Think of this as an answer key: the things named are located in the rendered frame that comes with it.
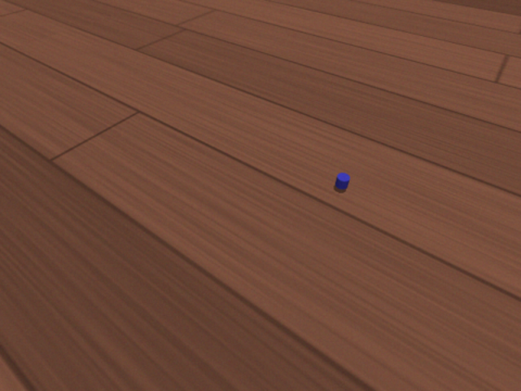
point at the tin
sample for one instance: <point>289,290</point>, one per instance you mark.
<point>342,181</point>

